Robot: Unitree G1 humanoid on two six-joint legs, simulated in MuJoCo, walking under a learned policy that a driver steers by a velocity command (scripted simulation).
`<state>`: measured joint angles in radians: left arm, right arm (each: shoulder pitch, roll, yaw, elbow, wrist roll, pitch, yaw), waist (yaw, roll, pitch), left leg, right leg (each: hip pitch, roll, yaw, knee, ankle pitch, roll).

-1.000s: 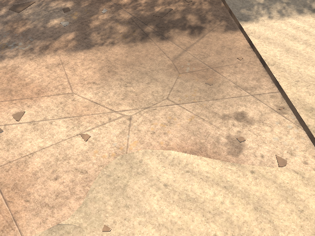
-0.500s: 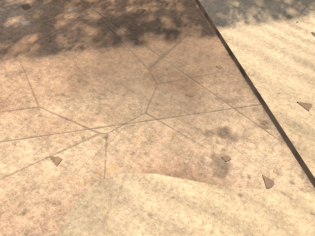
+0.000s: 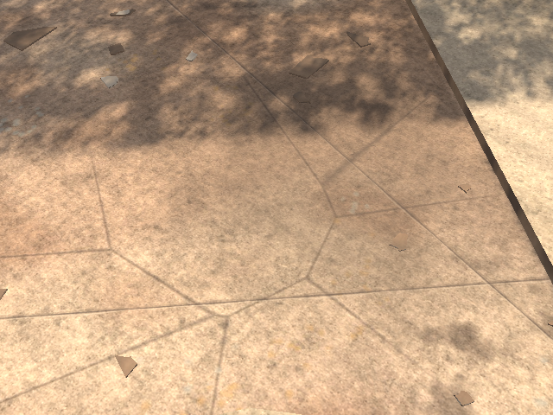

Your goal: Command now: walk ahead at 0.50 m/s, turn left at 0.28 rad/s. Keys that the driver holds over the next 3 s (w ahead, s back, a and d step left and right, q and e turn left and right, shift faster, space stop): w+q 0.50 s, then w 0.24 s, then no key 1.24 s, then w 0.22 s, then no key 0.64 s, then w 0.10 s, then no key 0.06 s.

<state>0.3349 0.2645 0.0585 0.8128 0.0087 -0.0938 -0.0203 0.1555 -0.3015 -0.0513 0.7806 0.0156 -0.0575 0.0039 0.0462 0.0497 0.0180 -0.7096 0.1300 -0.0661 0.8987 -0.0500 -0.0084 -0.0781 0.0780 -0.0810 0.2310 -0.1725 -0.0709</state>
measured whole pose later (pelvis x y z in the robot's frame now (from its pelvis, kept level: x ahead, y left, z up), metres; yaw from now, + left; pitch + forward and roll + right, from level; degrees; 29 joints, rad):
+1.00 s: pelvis +0.55 +0.10 +0.00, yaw +22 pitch +2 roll +0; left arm 0.23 0.24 0.03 0.82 0.01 -0.08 -0.02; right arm 0.18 -0.28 -0.05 0.69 0.00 -0.02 -0.02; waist 0.03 0.04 0.05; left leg -0.53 0.04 -0.06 0.84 -0.30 -0.05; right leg -0.23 0.05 -0.02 0.36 -0.16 -0.06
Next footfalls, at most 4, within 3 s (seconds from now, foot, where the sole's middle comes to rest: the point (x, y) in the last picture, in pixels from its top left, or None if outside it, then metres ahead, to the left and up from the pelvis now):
0.24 left None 0.31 0.16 -0.78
0.74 right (293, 359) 0.63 0.04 -0.78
1.14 left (189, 352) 0.64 0.30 -0.78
2.58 right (259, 296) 0.81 0.13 -0.78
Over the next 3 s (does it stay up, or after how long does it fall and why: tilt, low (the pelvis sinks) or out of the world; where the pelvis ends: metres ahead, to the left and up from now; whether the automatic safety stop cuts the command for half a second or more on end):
stays up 0.73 0.22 -0.02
